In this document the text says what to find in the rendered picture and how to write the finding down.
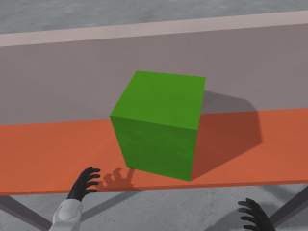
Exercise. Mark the left robot forearm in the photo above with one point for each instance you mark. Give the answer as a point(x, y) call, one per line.
point(68, 216)

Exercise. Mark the right robot hand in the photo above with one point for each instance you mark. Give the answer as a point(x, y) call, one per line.
point(259, 216)

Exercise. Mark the carton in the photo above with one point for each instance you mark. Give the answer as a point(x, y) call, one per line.
point(156, 122)

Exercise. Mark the table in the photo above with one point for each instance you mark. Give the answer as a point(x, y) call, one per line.
point(253, 148)

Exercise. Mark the left robot hand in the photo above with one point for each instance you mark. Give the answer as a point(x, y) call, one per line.
point(78, 190)

